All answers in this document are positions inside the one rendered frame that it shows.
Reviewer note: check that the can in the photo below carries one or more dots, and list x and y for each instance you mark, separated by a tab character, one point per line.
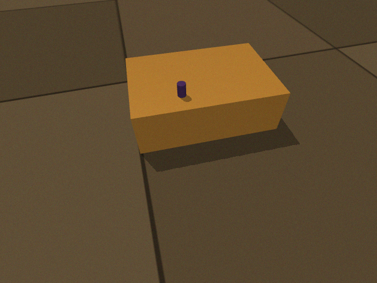
181	89

